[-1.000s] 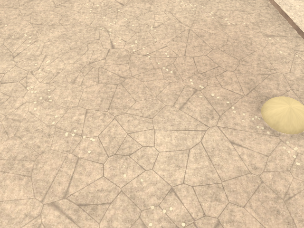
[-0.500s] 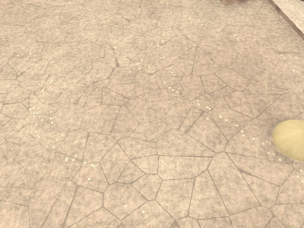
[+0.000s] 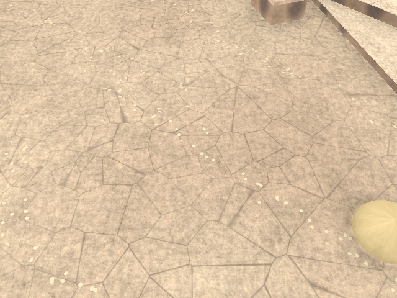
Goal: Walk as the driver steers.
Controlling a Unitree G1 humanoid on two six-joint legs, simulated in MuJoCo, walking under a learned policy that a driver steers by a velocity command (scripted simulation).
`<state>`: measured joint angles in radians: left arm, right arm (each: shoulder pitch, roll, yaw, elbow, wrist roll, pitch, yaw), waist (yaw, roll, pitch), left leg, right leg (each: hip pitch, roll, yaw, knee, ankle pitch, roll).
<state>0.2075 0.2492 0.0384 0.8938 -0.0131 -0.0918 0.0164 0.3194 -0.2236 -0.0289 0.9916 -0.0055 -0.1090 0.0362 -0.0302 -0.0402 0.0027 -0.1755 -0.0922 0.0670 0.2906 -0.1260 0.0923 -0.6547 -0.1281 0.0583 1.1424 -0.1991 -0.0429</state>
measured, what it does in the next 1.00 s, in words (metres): walks ahead, turning left: right foot, then left foot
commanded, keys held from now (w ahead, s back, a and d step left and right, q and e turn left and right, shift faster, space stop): w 0.26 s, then w+q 0.74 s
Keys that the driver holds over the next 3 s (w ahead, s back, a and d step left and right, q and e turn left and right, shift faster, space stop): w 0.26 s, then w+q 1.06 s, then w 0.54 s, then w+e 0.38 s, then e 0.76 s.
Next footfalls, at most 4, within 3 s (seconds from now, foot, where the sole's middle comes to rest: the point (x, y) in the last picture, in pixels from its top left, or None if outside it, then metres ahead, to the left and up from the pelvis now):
0.30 right None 0.34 -0.17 -0.78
0.88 left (169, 275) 0.60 0.11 -0.78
1.38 right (181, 193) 0.94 0.07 -0.78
1.88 left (93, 189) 0.97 0.42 -0.78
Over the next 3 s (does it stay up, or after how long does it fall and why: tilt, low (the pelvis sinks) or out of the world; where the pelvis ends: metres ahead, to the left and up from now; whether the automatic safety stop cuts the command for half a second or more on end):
stays up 1.24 0.47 -0.01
